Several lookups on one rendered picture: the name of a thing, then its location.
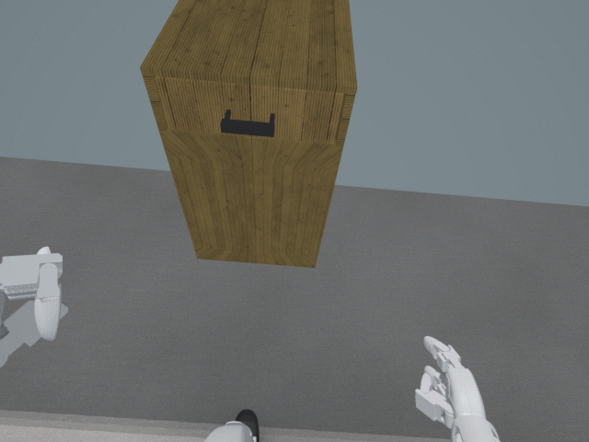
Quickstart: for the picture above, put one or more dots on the drawer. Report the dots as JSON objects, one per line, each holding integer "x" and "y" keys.
{"x": 199, "y": 106}

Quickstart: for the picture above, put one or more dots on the robot right forearm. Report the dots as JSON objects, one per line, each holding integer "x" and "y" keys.
{"x": 472, "y": 428}

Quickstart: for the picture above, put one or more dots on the left robot shin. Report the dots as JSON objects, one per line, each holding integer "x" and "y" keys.
{"x": 238, "y": 423}

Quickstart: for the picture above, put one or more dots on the robot right hand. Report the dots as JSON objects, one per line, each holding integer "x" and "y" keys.
{"x": 457, "y": 392}

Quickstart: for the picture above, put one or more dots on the robot left foot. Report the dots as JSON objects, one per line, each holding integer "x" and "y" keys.
{"x": 249, "y": 418}

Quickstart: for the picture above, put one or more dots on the robot left hand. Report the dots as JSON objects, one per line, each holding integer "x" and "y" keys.
{"x": 31, "y": 276}

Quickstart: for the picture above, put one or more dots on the cabinet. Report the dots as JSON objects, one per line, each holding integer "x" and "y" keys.
{"x": 244, "y": 198}

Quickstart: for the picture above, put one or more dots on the handle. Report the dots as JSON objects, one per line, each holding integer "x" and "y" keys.
{"x": 247, "y": 127}

